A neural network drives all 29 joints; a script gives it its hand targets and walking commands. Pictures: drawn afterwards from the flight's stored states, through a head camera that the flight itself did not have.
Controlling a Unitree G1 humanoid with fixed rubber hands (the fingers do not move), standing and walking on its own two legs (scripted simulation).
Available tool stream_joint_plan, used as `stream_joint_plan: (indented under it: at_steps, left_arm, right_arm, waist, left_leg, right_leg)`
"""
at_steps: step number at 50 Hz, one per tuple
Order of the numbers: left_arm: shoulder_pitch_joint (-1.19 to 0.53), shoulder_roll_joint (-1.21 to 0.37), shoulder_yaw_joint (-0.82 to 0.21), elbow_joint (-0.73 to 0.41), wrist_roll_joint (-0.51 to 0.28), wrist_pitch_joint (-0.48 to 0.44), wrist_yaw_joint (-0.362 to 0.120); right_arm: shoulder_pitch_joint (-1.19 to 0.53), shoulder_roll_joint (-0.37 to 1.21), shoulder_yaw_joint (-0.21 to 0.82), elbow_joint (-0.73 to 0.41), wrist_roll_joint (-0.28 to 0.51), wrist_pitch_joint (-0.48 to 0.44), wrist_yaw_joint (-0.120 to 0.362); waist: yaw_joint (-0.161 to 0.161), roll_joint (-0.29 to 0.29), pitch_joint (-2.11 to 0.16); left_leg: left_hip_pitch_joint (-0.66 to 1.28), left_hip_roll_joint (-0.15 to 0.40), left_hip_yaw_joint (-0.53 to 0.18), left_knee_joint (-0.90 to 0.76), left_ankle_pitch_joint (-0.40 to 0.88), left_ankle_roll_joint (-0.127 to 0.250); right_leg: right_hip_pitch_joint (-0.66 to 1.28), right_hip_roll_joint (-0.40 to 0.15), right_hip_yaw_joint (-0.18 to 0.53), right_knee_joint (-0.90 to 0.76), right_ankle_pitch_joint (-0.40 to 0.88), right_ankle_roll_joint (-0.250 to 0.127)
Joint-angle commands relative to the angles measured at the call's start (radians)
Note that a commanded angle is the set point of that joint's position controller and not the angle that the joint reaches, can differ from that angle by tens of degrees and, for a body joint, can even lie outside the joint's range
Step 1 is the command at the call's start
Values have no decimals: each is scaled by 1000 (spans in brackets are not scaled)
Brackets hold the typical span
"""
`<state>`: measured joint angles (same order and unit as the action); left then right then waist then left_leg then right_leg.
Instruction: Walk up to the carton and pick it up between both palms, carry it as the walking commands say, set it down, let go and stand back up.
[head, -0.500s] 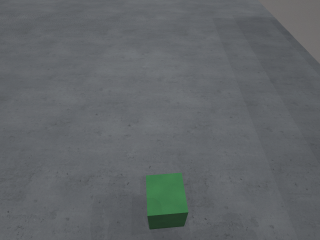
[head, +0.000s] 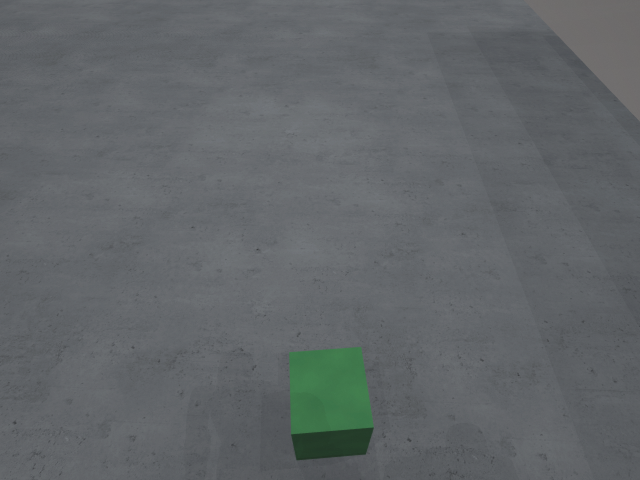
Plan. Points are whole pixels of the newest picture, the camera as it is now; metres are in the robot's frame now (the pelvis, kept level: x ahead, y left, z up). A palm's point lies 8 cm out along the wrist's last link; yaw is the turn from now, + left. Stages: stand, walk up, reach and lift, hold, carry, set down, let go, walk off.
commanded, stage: walk up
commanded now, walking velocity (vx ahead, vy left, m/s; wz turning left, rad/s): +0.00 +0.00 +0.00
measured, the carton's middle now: (328, 404) +0.45 +0.01 -0.65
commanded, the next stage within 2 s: stand in 1.00 s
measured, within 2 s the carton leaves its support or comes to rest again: neither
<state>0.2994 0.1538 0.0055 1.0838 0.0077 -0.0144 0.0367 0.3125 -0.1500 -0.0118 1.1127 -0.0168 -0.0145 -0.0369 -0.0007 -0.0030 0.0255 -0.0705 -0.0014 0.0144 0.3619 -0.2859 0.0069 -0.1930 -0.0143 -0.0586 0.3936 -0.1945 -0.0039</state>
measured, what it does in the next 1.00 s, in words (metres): stands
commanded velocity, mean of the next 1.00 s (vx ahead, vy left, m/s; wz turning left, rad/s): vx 0.02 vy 0.00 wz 0.12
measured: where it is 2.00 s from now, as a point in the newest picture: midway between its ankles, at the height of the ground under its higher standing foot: outside the picture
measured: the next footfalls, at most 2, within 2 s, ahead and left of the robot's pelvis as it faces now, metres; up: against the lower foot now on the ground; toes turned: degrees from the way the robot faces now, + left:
none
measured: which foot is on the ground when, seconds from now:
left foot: down 0.00-1.00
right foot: down 0.00-1.00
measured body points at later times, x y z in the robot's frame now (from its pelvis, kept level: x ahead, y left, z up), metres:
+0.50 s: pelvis +0.00 +0.00 -0.01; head +0.02 +0.01 +0.44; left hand -0.02 +0.24 -0.17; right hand +0.05 -0.22 -0.16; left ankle -0.06 +0.11 -0.74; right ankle +0.01 -0.11 -0.74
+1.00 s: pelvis +0.00 +0.02 +0.00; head +0.01 +0.03 +0.45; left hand -0.04 +0.24 -0.17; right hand +0.04 -0.20 -0.15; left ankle -0.05 +0.10 -0.74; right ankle +0.01 -0.11 -0.74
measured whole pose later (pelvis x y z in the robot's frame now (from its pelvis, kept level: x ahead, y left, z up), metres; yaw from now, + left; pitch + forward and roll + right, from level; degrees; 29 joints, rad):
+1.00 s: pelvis +0.00 +0.02 +0.00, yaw +6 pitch +0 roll -1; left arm 0.31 0.16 0.02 1.10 0.01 0.01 0.04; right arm 0.29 -0.13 -0.01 1.07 -0.02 -0.03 -0.04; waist 0.03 -0.02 0.03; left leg -0.12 -0.03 0.01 0.42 -0.30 0.04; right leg -0.18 -0.07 -0.15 0.42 -0.23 0.03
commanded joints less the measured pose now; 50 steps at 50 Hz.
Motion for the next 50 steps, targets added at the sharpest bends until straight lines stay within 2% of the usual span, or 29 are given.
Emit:
stream_joint_plan:
  at_steps: [1, 4, 6, 8, 9, 11, 14, 16, 17, 18, 19, 20, 23, 25, 26, 27, 29, 30, 32, 33, 35, 37, 39, 41, 42, 43, 46, 47, 50]
  left_arm:
    - [68, 92, 16, -19, -2, -9, 1]
    - [47, 91, 21, -22, -8, -9, 10]
    - [36, 124, 47, -22, -4, 3, 19]
    - [64, 101, 40, -9, 4, 6, 7]
    - [47, 86, 42, -24, 7, 1, 4]
    - [22, 94, 38, -16, -2, -1, 13]
    - [122, 129, 42, 24, -13, -13, 22]
    - [41, 141, 54, -17, -11, -2, 24]
    - [24, 140, 59, -10, -1, 3, 24]
    - [81, 131, 54, 0, 2, 7, 26]
    - [72, 119, 56, 5, 1, 10, 24]
    - [55, 115, 49, -9, -3, 18, 26]
    - [43, 101, 48, 2, -4, 20, 22]
    - [-13, 108, 49, -26, 3, 11, 13]
    - [8, 95, 49, -23, 3, 14, 14]
    - [14, 96, 40, -34, -2, 7, 8]
    - [26, 96, 43, -32, -4, 2, 3]
    - [63, 110, 42, -9, 0, 4, 14]
    - [104, 129, 44, -13, -3, 2, 17]
    - [81, 151, 55, 0, -1, 5, 20]
    - [113, 155, 56, -2, -5, 8, 19]
    - [141, 150, 57, 16, 0, 10, 25]
    - [38, 146, 64, -13, 7, 17, 18]
    - [18, 110, 56, -18, 11, 25, 5]
    - [13, 79, 47, -24, 1, 26, 6]
    - [67, 45, 35, -18, -3, 22, 7]
    - [51, 65, 25, -26, -11, 24, 3]
    - [64, 76, 24, 3, -1, 21, 2]
    - [57, 93, 27, -13, -6, 15, 4]
  right_arm:
    - [59, -104, -12, -14, -1, -12, -2]
    - [97, -78, -16, 2, -9, -10, -8]
    - [81, -99, -33, -26, -9, 4, -2]
    - [60, -81, -25, -47, -19, 7, 5]
    - [66, -88, -30, -49, -18, 11, 5]
    - [54, -107, -27, -54, -17, 0, -3]
    - [107, -94, -32, -52, -7, -9, -4]
    - [74, -81, -26, -51, -4, -5, -9]
    - [66, -74, -25, -64, -9, 1, -10]
    - [52, -56, -25, -77, -5, 5, -5]
    - [24, -50, -24, -69, -10, 13, -6]
    - [59, -56, -24, -63, -10, 12, -5]
    - [56, -82, -27, -60, -17, 6, -7]
    - [72, -135, -34, -79, -18, 4, -7]
    - [18, -122, -35, -88, -13, -5, -6]
    - [26, -130, -34, -76, -16, -6, -1]
    - [10, -122, -37, -90, -11, 4, -3]
    - [-18, -119, -41, -101, -4, -4, -5]
    - [7, -103, -29, -100, -15, -3, -10]
    - [22, -102, -35, -93, -15, -3, -10]
    - [-13, -68, -18, -106, -9, -2, -5]
    - [7, -40, -19, -105, -6, 8, 3]
    - [26, -51, -15, -88, -12, 14, 6]
    - [80, -67, -13, -72, -16, 4, 4]
    - [74, -99, -15, -60, -10, -10, 1]
    - [55, -110, -19, -74, -11, -14, 3]
    - [30, -102, -11, -56, 5, -17, -5]
    - [36, -106, -14, -66, 2, -18, -6]
    - [52, -92, -12, -57, 5, -28, -5]
  waist:
    - [-6, 11, 9]
    - [0, 35, -10]
    - [6, 5, 39]
    - [6, -10, -1]
    - [0, 24, 38]
    - [9, 7, 95]
    - [15, -32, -95]
    - [7, 23, -95]
    - [17, -67, -46]
    - [21, -54, -89]
    - [23, -2, 24]
    - [22, 3, 21]
    - [3, -18, 3]
    - [-16, 34, 0]
    - [7, 88, 8]
    - [9, 164, -25]
    - [43, 122, 39]
    - [48, 70, 93]
    - [42, 42, 28]
    - [35, -33, 13]
    - [40, -24, -46]
    - [49, -114, -80]
    - [2, -201, 10]
    - [-35, -99, 22]
    - [-18, 61, 77]
    - [9, 143, 75]
    - [23, 142, 70]
    - [22, 64, 40]
    - [19, 77, -22]
  left_leg:
    - [-72, 102, -66, -78, 191, 13]
    - [-90, 116, -67, -35, 287, 5]
    - [-206, 98, -93, 27, 272, 18]
    - [-176, 107, -162, -32, -172, 72]
    - [-217, 108, -162, -45, -143, 67]
    - [-222, 117, -132, 37, 378, 43]
    - [-175, 85, -82, 129, 391, 14]
    - [-173, 97, -94, 102, 386, 0]
    - [-198, 101, -100, 99, 339, 3]
    - [-175, 74, -65, 130, 215, 16]
    - [-232, 73, -59, 124, 274, 3]
    - [-254, 66, -45, 111, 200, 12]
    - [-193, 116, -131, 49, 294, 30]
    - [-156, 165, -239, -53, 159, 70]
    - [-128, 195, -272, -33, 320, 84]
    - [-124, 173, -257, -51, 165, 89]
    - [-315, 124, -208, -52, 25, 76]
    - [-336, 115, -180, -5, 255, 52]
    - [-314, 84, -130, 81, 312, 33]
    - [-290, 66, -102, 111, 322, 10]
    - [-261, 58, -82, 132, 245, 6]
    - [-256, 16, -40, 242, -9, 3]
    - [-245, 32, -46, 231, -50, 2]
    - [-125, 59, -74, 38, 66, 24]
    - [-115, 138, -167, -15, 333, 35]
    - [-143, 184, -216, -46, 367, 55]
    - [-161, 154, -169, -73, 376, 52]
    - [-152, 149, -161, -79, 331, 46]
    - [-101, 100, -87, -40, 400, 19]
  right_leg:
    - [56, -84, 68, -38, 158, -8]
    - [71, -103, 68, -4, 248, -18]
    - [87, -125, 60, 0, 88, -21]
    - [4, -100, 79, -2, -214, -15]
    - [3, -99, 78, -7, -196, -8]
    - [18, -119, 47, 46, 227, -21]
    - [137, -160, 60, 62, 368, -33]
    - [134, -158, 38, 90, 411, -39]
    - [116, -160, 48, 69, 369, -45]
    - [122, -175, 70, 30, 196, -48]
    - [90, -182, 60, 26, 264, -46]
    - [88, -188, 75, 0, 110, -58]
    - [52, -140, 20, 52, 225, -29]
    - [-3, -75, -38, 87, -6, 6]
    - [-45, -69, -25, 105, 28, 22]
    - [-30, -56, -42, 103, -73, 18]
    - [100, -80, -19, 96, -107, 12]
    - [97, -112, -11, 75, 71, 8]
    - [136, -158, 27, 56, 261, -21]
    - [144, -193, 52, 54, 312, -37]
    - [164, -212, 39, 40, 322, -55]
    - [140, -290, 153, -60, 119, -104]
    - [25, -277, 142, -78, 99, -115]
    - [-72, -196, 36, -23, -24, -51]
    - [-111, -126, -19, 70, 27, -14]
    - [-66, -67, -54, 70, -43, 22]
    - [65, -81, -43, 12, 47, 27]
    - [87, -85, -40, 20, 47, 21]
    - [152, -117, -21, 4, 190, 4]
